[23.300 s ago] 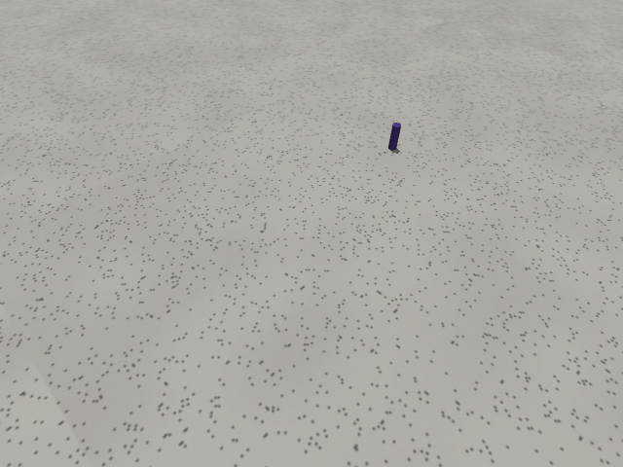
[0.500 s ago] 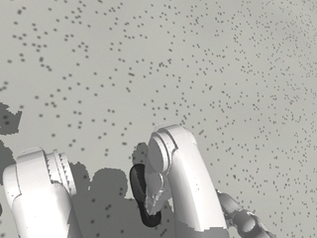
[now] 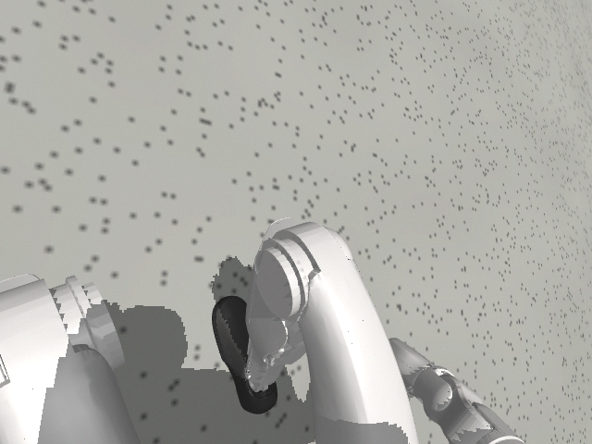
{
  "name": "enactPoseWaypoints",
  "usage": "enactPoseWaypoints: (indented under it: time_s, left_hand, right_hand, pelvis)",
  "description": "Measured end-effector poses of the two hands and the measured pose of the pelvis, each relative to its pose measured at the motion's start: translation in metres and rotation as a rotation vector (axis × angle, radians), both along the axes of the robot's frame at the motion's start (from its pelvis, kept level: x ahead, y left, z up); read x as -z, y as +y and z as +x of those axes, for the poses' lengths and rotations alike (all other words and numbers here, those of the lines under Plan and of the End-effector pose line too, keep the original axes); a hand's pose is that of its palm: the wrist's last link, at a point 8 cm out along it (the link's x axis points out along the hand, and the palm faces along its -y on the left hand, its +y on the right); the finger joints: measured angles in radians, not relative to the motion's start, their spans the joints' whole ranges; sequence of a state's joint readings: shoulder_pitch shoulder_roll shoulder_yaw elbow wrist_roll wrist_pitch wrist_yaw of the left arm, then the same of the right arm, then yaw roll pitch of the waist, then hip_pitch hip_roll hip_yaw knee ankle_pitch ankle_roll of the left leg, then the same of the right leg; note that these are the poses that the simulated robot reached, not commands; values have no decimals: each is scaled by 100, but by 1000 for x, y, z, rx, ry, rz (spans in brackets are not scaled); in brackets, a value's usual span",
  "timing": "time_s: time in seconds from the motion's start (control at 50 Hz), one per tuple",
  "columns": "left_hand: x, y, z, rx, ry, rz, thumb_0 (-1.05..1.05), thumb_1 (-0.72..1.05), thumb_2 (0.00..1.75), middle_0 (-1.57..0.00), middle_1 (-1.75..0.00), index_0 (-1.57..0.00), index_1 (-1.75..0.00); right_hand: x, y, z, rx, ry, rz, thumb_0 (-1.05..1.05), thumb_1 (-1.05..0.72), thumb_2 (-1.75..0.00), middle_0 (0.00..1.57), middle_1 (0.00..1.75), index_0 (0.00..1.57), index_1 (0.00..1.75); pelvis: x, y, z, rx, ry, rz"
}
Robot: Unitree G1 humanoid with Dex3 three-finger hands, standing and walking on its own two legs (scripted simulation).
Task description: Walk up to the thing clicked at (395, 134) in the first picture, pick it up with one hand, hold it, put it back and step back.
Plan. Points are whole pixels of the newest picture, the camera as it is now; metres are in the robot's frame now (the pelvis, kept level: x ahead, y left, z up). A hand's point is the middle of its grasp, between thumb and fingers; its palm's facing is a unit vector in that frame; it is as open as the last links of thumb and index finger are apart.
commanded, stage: lower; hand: left
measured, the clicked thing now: out of the picture +0.44 +0.32 -0.19
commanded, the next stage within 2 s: loosen in 0.52 s
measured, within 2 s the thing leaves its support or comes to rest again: rests again in 0.66 s
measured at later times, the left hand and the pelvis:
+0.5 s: hand out of the picture +0.45 +0.33 -0.18, palm faces +0.47 -0.88 -0.03, open 7.7 cm; pelvis +0.00 +0.01 +0.00, yaw -2 degrees
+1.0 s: hand out of the picture +0.45 +0.32 -0.18, palm faces +0.47 -0.88 -0.02, open 7.5 cm; pelvis -0.01 +0.01 +0.00, yaw -2 degrees
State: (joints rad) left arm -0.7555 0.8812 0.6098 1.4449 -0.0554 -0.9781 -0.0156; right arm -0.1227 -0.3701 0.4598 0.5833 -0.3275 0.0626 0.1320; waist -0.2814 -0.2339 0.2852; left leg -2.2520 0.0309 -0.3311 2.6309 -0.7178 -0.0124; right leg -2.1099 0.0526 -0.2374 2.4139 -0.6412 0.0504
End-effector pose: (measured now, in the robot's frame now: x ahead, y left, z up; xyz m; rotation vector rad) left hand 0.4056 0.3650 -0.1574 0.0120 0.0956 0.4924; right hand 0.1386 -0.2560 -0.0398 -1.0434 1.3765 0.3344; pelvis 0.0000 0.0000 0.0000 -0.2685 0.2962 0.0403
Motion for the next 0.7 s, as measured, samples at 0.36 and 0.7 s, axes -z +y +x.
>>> enactPoseWaypoints:
  time_s: [0.36,0.7]
  left_hand:
    - [17,-1,1,-6,-5,-5,-3,-29,114,-93,-129,-96,-132]
    - [24,-3,2,2,-7,-8,-3,-30,113,-95,-126,-98,-129]
  right_hand:
    - [-8,7,4,-73,3,-41,0,-90,-90,21,30,20,30]
    - [-16,14,6,-106,-5,-68,0,-90,-90,21,30,20,30]
  pelvis:
    - [3,3,-3,19,-40,-26]
    - [2,7,-5,25,-60,-46]
